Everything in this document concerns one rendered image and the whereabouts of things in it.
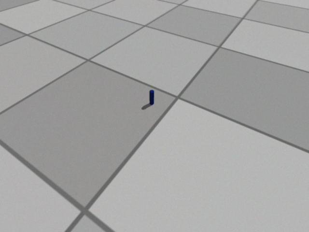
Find can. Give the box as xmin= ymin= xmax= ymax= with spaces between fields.
xmin=150 ymin=90 xmax=154 ymax=105

